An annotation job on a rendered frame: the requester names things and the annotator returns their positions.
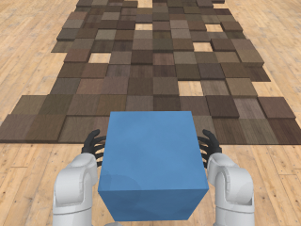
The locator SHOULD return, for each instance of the robot right forearm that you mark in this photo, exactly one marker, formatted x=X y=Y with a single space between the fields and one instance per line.
x=233 y=192

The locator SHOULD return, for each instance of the robot left forearm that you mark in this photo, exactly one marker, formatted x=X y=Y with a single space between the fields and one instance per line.
x=73 y=198

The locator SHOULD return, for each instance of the left robot hand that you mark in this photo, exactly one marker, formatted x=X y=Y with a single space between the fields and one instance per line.
x=89 y=145

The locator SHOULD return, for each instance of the right robot hand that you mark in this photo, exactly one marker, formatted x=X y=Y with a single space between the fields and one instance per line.
x=212 y=143

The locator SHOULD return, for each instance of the carton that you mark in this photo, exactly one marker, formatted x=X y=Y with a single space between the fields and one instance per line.
x=152 y=167

